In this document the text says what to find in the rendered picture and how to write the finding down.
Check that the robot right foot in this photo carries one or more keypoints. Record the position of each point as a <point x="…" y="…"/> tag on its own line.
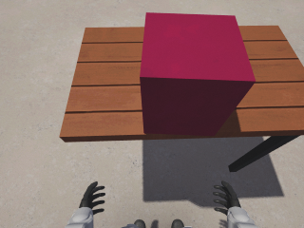
<point x="177" y="223"/>

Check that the carton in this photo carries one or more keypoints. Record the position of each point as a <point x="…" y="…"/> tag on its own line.
<point x="195" y="70"/>

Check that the right robot hand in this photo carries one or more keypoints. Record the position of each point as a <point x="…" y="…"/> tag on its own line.
<point x="230" y="196"/>

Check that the robot right forearm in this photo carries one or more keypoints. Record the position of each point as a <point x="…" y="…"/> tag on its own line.
<point x="239" y="218"/>

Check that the left robot hand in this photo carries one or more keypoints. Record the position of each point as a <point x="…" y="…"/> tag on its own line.
<point x="89" y="197"/>

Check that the robot left forearm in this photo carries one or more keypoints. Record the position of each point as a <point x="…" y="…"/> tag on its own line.
<point x="81" y="218"/>

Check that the table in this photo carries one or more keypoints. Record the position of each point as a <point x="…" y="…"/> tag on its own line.
<point x="105" y="99"/>

